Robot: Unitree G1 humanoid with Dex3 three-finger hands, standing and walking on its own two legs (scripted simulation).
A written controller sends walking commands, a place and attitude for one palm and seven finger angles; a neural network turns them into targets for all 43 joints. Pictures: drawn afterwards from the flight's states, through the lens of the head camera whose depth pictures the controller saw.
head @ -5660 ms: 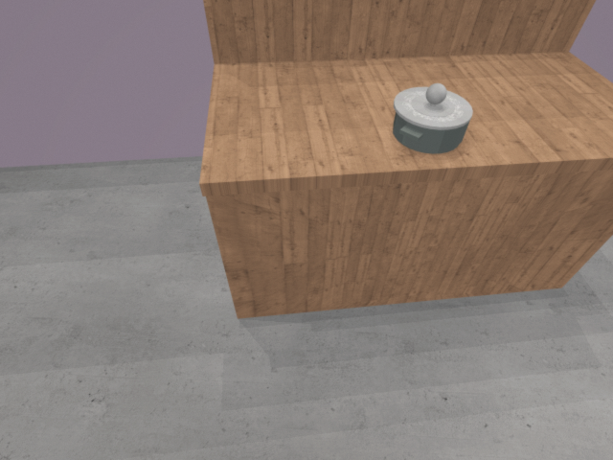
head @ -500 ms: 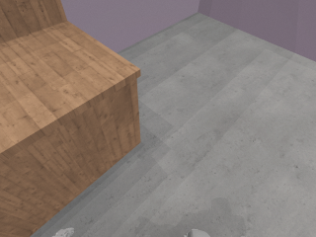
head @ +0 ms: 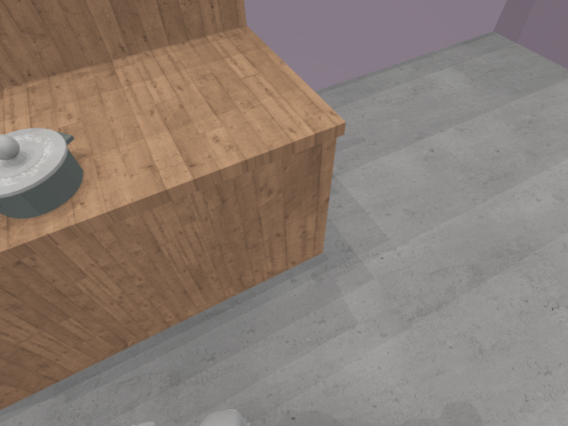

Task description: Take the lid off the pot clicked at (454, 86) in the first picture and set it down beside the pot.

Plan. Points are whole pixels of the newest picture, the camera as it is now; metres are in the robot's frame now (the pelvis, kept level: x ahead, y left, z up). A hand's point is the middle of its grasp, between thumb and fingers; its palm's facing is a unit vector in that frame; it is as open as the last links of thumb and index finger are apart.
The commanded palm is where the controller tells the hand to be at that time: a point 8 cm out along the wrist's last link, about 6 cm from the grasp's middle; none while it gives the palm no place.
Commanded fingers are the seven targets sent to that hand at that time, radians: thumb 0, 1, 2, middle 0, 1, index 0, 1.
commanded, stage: turn to face it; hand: left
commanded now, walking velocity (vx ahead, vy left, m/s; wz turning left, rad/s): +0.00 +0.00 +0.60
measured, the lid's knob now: (3, 147) +0.57 +0.58 +0.03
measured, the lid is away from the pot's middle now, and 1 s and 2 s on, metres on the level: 0.00 0.00 0.00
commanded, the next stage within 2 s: take the last steps up to it in 0.82 s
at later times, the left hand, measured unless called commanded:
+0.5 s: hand out of the picture +0.07 +0.25 -0.15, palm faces +0.31 -0.91 -0.29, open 7.4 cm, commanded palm none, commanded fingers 0.00 0.90 0.90 -0.20 -0.30 -0.20 -0.30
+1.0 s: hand out of the picture -0.09 +0.21 -0.18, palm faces +0.55 -0.80 -0.25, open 7.4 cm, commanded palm none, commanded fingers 0.00 0.90 0.90 -0.20 -0.30 -0.20 -0.30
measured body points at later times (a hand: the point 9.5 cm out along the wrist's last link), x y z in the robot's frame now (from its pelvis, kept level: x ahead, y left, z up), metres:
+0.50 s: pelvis +0.01 +0.01 -0.01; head +0.05 +0.01 +0.44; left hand +0.05 +0.29 -0.13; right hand +0.16 -0.22 -0.15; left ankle -0.01 +0.14 -0.74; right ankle +0.06 -0.11 -0.73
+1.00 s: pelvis +0.01 +0.02 -0.01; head +0.04 +0.06 +0.44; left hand -0.12 +0.25 -0.17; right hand +0.22 -0.14 -0.14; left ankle -0.07 +0.10 -0.74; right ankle +0.06 -0.10 -0.72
